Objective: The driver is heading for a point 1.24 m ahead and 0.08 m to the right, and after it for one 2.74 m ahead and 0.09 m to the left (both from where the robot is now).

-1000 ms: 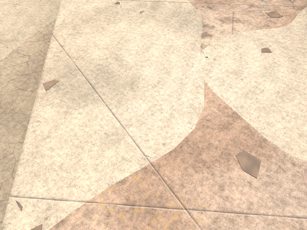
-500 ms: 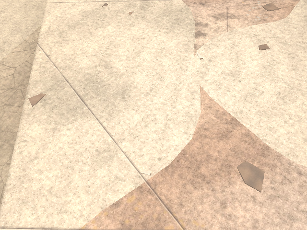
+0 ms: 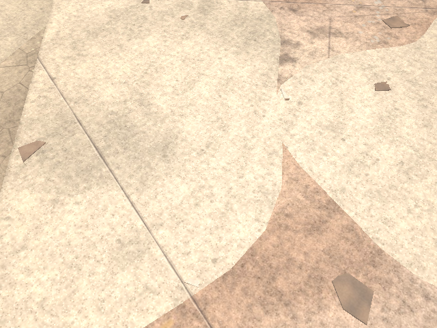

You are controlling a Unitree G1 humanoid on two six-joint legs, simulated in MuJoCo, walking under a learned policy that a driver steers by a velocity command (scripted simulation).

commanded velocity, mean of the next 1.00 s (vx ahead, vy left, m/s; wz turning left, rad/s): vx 0.19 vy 0.00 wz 0.00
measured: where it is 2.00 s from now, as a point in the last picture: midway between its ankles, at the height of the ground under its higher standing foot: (226, 223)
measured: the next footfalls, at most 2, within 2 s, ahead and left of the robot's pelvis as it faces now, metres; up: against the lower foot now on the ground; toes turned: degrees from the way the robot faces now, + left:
right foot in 0.24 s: +0.06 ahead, -0.13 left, +0.00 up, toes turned +1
left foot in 0.74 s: +0.17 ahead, +0.08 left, +0.00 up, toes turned +5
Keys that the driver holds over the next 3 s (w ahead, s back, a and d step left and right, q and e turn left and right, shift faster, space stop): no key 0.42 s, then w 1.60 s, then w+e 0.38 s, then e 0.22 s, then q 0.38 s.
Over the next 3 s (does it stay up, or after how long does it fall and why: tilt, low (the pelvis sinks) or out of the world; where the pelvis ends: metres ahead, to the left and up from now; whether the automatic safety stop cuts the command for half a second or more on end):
stays up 1.21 0.00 0.01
